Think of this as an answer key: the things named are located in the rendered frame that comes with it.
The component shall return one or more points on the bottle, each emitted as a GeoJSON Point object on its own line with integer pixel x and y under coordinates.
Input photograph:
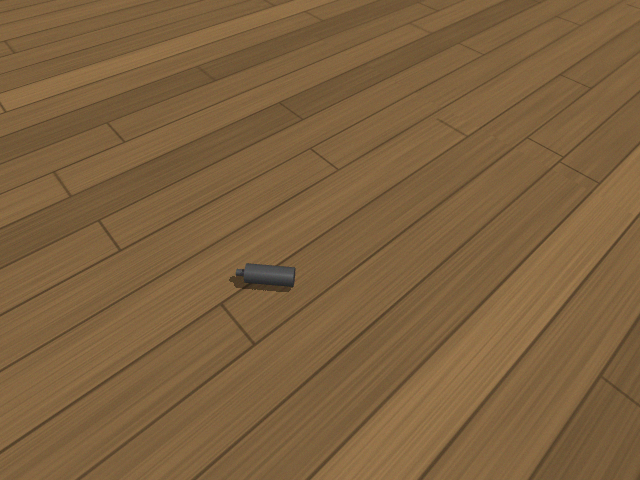
{"type": "Point", "coordinates": [268, 274]}

